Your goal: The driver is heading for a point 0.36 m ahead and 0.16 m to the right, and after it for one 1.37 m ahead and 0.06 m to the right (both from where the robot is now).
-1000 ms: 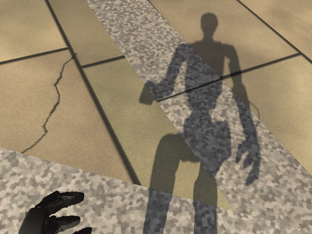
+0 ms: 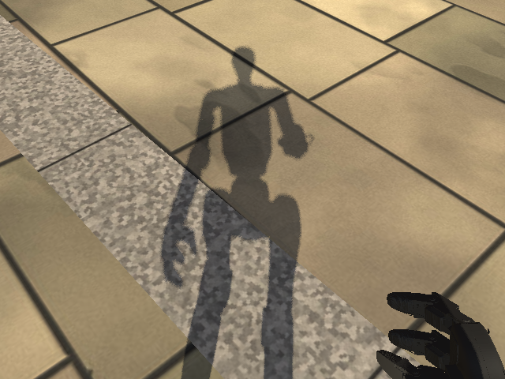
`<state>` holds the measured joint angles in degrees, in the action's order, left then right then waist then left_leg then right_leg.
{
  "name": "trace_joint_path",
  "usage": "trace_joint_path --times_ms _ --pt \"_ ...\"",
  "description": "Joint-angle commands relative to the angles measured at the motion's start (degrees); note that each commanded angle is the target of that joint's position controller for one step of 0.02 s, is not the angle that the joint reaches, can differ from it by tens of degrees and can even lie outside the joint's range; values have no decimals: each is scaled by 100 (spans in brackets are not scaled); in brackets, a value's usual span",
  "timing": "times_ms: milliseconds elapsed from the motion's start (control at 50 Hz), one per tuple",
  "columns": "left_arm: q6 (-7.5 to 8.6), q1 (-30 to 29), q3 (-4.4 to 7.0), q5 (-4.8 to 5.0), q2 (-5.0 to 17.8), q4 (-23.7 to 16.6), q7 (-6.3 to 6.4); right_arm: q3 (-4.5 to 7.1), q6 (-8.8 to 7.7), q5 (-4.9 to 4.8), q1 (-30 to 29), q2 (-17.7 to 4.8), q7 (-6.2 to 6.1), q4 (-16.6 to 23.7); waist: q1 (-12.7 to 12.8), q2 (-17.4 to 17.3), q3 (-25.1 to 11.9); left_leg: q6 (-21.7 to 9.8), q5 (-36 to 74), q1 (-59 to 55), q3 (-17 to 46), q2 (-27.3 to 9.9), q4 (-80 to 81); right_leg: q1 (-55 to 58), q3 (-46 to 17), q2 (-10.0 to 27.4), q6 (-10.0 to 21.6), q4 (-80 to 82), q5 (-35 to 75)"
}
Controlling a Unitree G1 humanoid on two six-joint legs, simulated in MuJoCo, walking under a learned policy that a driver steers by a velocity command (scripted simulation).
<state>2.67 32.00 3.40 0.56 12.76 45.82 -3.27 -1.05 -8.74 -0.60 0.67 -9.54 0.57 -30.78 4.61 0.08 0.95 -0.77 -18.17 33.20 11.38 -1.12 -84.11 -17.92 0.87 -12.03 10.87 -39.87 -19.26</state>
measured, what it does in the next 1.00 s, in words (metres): walks ahead: left foot, then right foot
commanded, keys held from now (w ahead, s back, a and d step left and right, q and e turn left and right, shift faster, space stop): w+e+shift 0.34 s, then e+shift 0.06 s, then q+shift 0.60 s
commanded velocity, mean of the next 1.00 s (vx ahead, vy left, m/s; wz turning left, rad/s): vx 0.56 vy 0.00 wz -0.22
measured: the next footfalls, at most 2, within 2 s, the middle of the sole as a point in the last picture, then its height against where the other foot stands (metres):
left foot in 0.24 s outside the picture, level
right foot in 0.64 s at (348, 375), level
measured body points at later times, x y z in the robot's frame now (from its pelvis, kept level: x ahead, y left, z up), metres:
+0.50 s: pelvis +0.36 +0.05 +0.03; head +0.38 +0.02 +0.47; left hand +0.70 +0.16 -0.01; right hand +0.21 -0.21 -0.10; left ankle +0.38 +0.20 -0.71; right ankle +0.41 -0.10 -0.63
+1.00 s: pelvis +0.50 -0.02 +0.03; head +0.54 -0.02 +0.47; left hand +0.72 +0.22 -0.07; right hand +0.60 -0.34 -0.06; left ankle +0.58 +0.09 -0.68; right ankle +0.52 -0.16 -0.71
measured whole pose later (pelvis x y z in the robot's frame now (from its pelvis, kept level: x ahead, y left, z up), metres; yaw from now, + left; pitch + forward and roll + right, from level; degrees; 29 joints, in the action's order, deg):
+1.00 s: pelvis +0.50 -0.02 +0.03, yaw -10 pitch +1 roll -2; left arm 0.6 6.4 4.4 -0.4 16.8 40.9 1.7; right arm 4.5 4.5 -0.9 9.5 -18.3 0.1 -37.2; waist 0.3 -0.7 2.8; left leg 2.5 -16.6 29.1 -2.7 -5.7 -48.3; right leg -17.3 14.2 5.3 0.0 -27.1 -9.7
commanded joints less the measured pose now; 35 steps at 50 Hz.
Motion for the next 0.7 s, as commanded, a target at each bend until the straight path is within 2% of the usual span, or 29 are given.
trace_joint_path --times_ms 20,60,80,100,120,140,180,200,220,240,260,280,300,320,340,360,400,420,440,480,500,540,560,580,620,640,660,680,700 --pt "375 -1396 98 -16 728 -1144 261 348 93 60 313 -1000 -197 359 -833 -955 533 394 372 832 -164 -297 1414 -890 -3796 1664 1030 2696 -1115" --pt "274 -1098 98 76 655 -1004 423 288 72 156 -519 -770 -215 590 -333 -415 545 526 1188 156 -434 -201 3041 -1206 -2983 1241 859 2545 -419" --pt "206 -1015 107 130 652 -925 471 258 58 143 -927 -579 -196 698 -116 -140 492 580 1525 -304 -646 -10 3826 -1315 -2683 1037 682 2458 -171" --pt "148 -974 125 175 687 -853 490 252 49 73 -1118 -436 -163 764 12 51 401 645 1734 -772 -838 197 4408 -1369 -2506 907 540 2341 -129" --pt "114 -862 149 212 727 -770 491 297 37 -14 -1136 -437 -133 788 107 195 219 714 1936 -1129 -879 360 4777 -1211 -2542 907 460 2234 -170" --pt "91 -786 163 246 724 -712 488 388 34 -117 -1051 -555 -118 767 113 347 57 760 1984 -1314 -788 444 5088 -833 -2680 948 388 2077 -210" --pt "55 -810 194 265 649 -653 510 590 15 -273 -813 -892 -108 690 -46 683 -80 691 1731 -1462 -551 403 5592 63 -2852 1029 182 1550 223" --pt "44 -950 218 234 670 -691 502 721 -8 -295 -375 -1097 -113 576 -344 801 -330 557 1482 -1844 -577 413 5727 421 -2825 1013 37 990 1102" --pt "52 -1181 219 162 675 -773 453 858 -41 -297 492 -1303 -119 410 -900 841 -863 355 1286 -2791 -602 234 5624 428 -2582 892 -178 -65 2006" --pt "77 -1498 110 -9 416 -1012 379 921 -12 -243 1967 -1506 -156 155 -1597 683 -1864 55 528 -4869 -62 -489 4990 -641 -2216 848 -379 -1854 1729" --pt "112 -675 -104 176 -341 -1306 341 935 4 91 2502 -1958 -104 17 -1017 -1922 -2699 -864 -1781 -6541 3376 -2011 6245 -2511 -1681 298 -629 -3794 -1488" --pt "99 -595 -128 489 113 -1340 413 903 11 134 2113 -1719 -20 74 -954 -2696 -2168 -1174 -3854 -6179 4891 -2442 6912 -3592 -1277 985 -646 -4663 -937" --pt "38 -1155 -57 366 477 -1312 434 799 96 65 1719 -1132 -66 110 -1103 -1810 -1183 -1005 -3552 -5382 3891 -2125 6922 -3912 -972 1226 -704 -4995 -319" --pt "-4 -1577 -31 168 596 -1381 391 744 178 67 1701 -1014 -100 -49 -1094 -812 -693 -841 -2298 -4584 2743 -1864 6828 -3671 -749 1409 -706 -4896 -25" --pt "-8 -2023 4 19 594 -1497 345 735 214 106 1707 -1032 -95 -216 -1050 -197 -323 -724 -1204 -3883 1869 -1559 6802 -3397 -696 1580 -678 -4630 49" --pt "-45 -2121 34 45 562 -1618 288 684 215 176 1488 -968 -110 -359 -805 -289 44 -681 -282 -3234 1255 -1440 6851 -3123 -774 1765 -724 -4373 150" --pt "-180 -2223 36 160 522 -1730 262 581 203 101 1196 -689 -99 -612 -581 -491 356 -647 1339 -2564 226 -1288 6910 -2872 -720 1969 -868 -3985 -140" --pt "-184 -2329 -11 103 441 -1816 263 572 193 63 1227 -745 -85 -750 -526 -442 398 -724 2175 -2314 37 -1263 6965 -2754 -688 1924 -949 -3678 -124" --pt "-155 -2422 -51 43 366 -1908 254 597 180 61 1277 -922 -77 -888 -453 -395 432 -830 2915 -2155 -100 -1300 7028 -2661 -692 1827 -1020 -3151 17" --pt "-46 -2466 -140 -1 280 -1878 189 687 184 74 1142 -1402 -67 -995 -348 -262 278 -888 3561 -1872 -533 -1197 7144 -1951 -610 1690 -1011 -1718 729" --pt "29 -2477 -155 -36 296 -1783 137 711 196 27 1049 -1555 -68 -1018 -339 -223 146 -818 3660 -1706 -822 -1002 7156 -1355 -430 1557 -964 -952 1254" --pt "131 -2851 -111 -82 456 -1791 48 758 210 -176 1351 -1835 -42 -1176 -494 -309 -31 -799 3707 -1905 -773 -1013 7159 -636 -199 1318 -922 -58 1938" --pt "160 -2991 -70 -85 567 -1824 36 769 228 -222 1495 -1926 -40 -1256 -506 -335 -60 -754 3810 -2231 -674 -1085 7003 -563 -248 1257 -866 312 2000" --pt "185 -2964 -5 -102 723 -1784 54 768 248 -220 1590 -1955 -44 -1310 -448 -359 -143 -651 4042 -2530 -620 -1073 6706 -375 -267 1176 -796 692 2054" --pt "233 -2247 160 -239 1047 -1513 138 702 277 -210 1720 -1827 -55 -1360 -13 -401 -640 -336 4541 -2529 -739 -722 5550 995 -85 1026 -562 1459 3035" --pt "231 -1740 244 -359 1375 -1456 232 596 273 -82 1797 -1540 -64 -1230 166 -199 -1193 -56 3122 -1700 -860 -343 4365 2342 -592 1779 -350 1049 5074" --pt "149 -1573 180 -571 1562 -1569 332 372 323 83 2494 -900 -54 -1157 -100 1334 -2235 358 -1992 -155 -959 289 1974 3974 -2331 3785 507 449 8285" --pt "39 -1513 140 -452 1423 -1647 299 438 385 -39 3103 -1374 -61 -1349 -21 1369 -3321 439 -2531 -76 -122 217 835 3991 -2856 4183 1057 446 7993" --pt "-28 -1776 126 -281 1251 -1619 270 556 483 -150 2685 -1675 -88 -1253 -56 887 -2829 519 -2144 360 -349 -14 584 3426 -2383 3817 995 801 6568"
Keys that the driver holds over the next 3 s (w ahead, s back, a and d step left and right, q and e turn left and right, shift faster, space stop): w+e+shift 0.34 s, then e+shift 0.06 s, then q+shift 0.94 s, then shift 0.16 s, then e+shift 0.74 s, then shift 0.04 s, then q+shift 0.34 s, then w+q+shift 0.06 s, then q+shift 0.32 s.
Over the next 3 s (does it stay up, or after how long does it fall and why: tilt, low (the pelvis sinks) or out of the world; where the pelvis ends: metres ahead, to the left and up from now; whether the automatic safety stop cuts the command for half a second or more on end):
stays up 0.65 -0.11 0.03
